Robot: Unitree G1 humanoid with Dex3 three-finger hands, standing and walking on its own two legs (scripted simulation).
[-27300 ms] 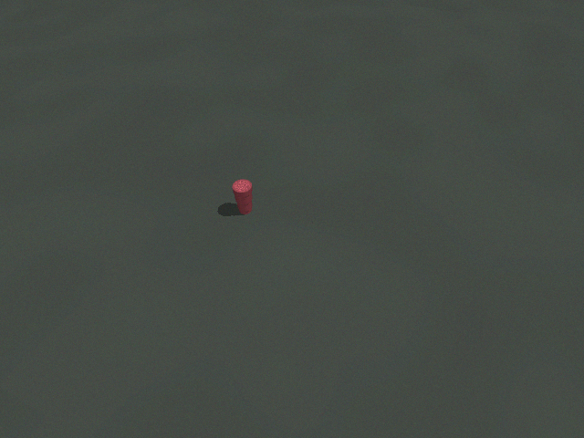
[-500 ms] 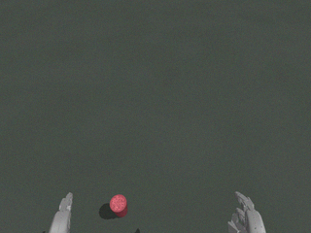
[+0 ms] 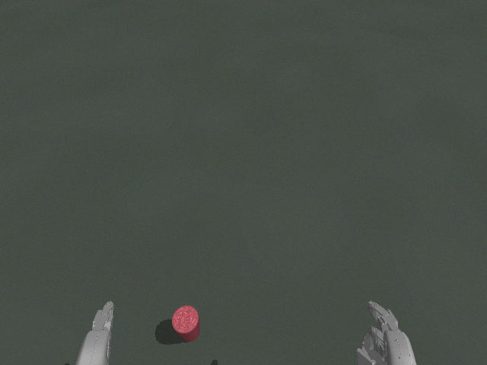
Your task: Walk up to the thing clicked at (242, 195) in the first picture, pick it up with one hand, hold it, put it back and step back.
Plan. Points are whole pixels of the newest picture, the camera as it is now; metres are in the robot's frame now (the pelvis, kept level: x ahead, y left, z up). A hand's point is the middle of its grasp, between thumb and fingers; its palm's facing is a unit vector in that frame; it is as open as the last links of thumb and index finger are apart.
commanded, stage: stand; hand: left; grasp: from the side
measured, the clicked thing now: (188, 326) +0.38 +0.20 -0.64
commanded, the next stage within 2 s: none
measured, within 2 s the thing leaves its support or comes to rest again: neither
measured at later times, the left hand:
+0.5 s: hand out of the picture +0.13 +0.22 -0.10, palm faces -0.02 -0.94 -0.34, open 8.4 cm
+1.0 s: hand out of the picture +0.02 +0.25 -0.11, palm faces +0.00 -0.94 -0.35, open 7.4 cm
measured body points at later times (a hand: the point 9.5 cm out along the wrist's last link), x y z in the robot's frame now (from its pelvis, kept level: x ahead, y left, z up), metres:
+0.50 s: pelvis -0.01 +0.00 +0.02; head +0.00 +0.01 +0.47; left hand +0.13 +0.27 -0.08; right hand +0.13 -0.27 -0.09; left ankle +0.02 +0.13 -0.69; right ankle +0.00 -0.13 -0.69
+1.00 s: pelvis -0.01 +0.01 +0.05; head -0.01 +0.00 +0.50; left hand +0.02 +0.30 -0.08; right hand +0.06 -0.27 -0.09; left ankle +0.02 +0.13 -0.69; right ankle +0.00 -0.14 -0.69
